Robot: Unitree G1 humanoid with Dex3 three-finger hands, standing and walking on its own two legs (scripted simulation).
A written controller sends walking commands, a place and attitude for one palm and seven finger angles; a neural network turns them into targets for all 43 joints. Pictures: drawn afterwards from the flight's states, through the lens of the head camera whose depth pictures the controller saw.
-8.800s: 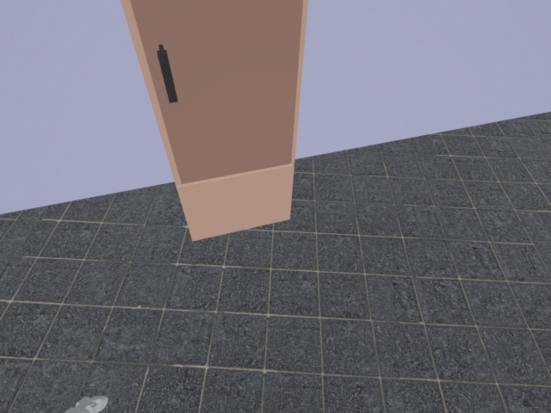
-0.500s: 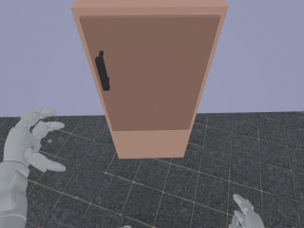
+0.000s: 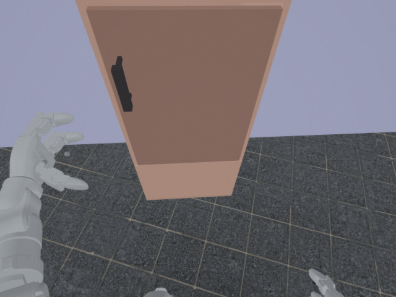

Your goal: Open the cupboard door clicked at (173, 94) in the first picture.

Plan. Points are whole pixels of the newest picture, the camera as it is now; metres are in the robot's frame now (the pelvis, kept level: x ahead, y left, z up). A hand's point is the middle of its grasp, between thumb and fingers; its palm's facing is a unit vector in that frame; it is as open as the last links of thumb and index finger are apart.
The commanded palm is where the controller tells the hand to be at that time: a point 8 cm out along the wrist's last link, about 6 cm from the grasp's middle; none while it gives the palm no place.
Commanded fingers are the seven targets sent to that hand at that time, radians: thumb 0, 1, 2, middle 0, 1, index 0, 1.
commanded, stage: move the hooked fingers beside the handle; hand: left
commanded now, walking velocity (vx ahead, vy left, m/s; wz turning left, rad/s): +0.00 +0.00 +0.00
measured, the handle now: (123, 84) +0.59 +0.22 +0.07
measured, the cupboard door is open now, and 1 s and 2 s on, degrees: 0 0 0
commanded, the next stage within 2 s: slide the fingers in behind the handle in 1.94 s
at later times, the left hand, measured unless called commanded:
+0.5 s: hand (83, 127) +0.43 +0.27 +0.08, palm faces +0.10 -1.00 -0.01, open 14.0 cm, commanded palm +0.41 +0.32 +0.08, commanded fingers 0.00 -0.50 0.30 -0.30 -1.20 -0.30 -1.20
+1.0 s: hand (93, 104) +0.50 +0.27 +0.08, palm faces +0.10 -1.00 -0.02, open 14.0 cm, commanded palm +0.49 +0.31 +0.07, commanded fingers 0.00 -0.50 0.30 -0.30 -1.20 -0.30 -1.20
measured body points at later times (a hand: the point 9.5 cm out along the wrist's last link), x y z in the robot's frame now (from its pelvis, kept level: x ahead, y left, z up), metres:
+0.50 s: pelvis +0.00 +0.01 -0.01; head +0.07 +0.03 +0.44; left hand +0.42 +0.32 +0.09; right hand +0.07 -0.26 -0.11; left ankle +0.02 +0.11 -0.70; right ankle -0.01 -0.11 -0.70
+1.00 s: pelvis +0.00 +0.01 -0.02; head +0.12 +0.03 +0.41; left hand +0.49 +0.32 +0.08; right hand -0.01 -0.27 -0.12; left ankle +0.02 +0.11 -0.70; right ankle -0.01 -0.11 -0.70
